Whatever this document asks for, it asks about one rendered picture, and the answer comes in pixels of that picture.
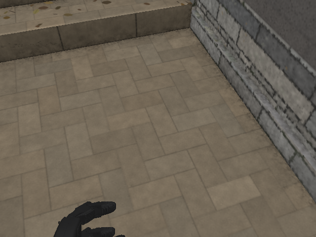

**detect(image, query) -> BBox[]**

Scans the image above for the left robot hand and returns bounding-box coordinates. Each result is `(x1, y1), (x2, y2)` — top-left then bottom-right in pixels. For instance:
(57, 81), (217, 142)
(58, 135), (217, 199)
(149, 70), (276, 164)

(53, 201), (125, 237)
